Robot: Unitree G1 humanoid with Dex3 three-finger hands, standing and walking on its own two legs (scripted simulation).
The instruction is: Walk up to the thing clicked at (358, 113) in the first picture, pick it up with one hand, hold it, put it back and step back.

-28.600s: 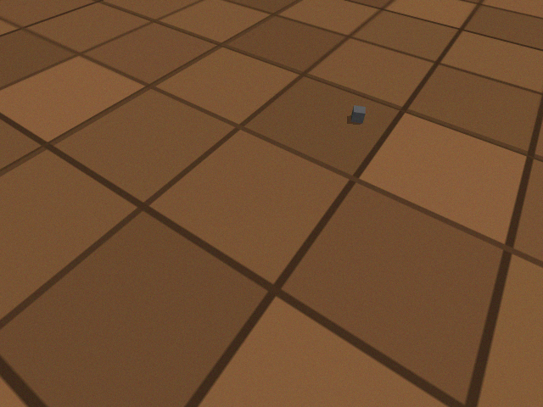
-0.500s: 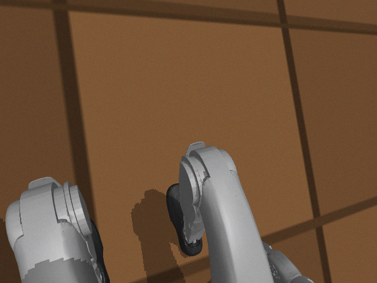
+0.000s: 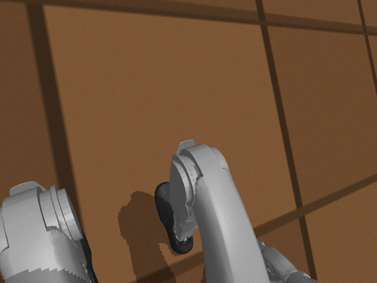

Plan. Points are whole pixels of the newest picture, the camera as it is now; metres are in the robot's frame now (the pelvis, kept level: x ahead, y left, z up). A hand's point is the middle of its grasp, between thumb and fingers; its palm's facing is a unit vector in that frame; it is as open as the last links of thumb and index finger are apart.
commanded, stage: rest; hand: left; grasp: from above
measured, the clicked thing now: out of the picture +0.45 +0.35 -0.26
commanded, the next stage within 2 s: open in 0.34 s
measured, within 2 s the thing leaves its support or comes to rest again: rests again in 1.88 s
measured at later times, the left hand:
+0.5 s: hand out of the picture +0.43 +0.36 -0.23, palm faces -0.38 -0.23 -0.90, open 9.7 cm
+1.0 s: hand out of the picture +0.44 +0.36 -0.24, palm faces -0.37 -0.21 -0.90, open 11.8 cm
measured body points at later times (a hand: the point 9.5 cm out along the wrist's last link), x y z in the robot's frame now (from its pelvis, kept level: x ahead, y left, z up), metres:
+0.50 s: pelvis +0.00 +0.00 +0.00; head +0.27 +0.11 +0.33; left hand +0.45 +0.37 -0.18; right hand +0.03 -0.26 -0.06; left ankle +0.06 +0.13 -0.27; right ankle +0.11 -0.13 -0.27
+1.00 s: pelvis -0.01 +0.00 +0.00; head +0.27 +0.12 +0.33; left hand +0.45 +0.37 -0.18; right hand +0.04 -0.26 -0.05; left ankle +0.06 +0.13 -0.27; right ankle +0.11 -0.13 -0.27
